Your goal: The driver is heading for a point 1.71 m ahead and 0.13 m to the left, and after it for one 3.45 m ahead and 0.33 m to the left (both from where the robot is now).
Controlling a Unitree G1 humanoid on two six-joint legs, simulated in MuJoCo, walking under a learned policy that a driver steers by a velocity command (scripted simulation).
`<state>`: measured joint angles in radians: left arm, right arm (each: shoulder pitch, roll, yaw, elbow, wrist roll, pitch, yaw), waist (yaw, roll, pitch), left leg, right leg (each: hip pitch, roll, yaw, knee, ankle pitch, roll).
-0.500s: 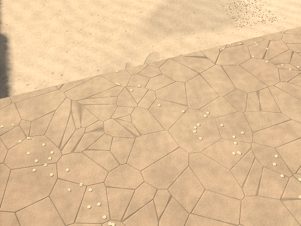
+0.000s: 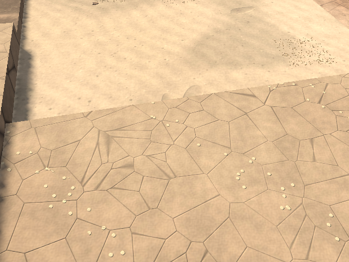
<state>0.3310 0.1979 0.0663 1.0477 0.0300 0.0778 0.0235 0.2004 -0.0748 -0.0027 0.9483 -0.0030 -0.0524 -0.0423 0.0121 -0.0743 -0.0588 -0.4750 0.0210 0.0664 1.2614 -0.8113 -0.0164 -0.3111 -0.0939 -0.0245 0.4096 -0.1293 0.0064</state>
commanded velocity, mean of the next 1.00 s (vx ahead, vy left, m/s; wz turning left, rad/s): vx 0.01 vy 0.00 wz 0.00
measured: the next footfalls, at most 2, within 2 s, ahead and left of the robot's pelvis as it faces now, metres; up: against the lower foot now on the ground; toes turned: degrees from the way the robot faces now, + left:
left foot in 1.78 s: +0.07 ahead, +0.13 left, +0.10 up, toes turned +5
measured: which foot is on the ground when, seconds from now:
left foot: down 0.00-1.00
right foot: down 0.00-1.00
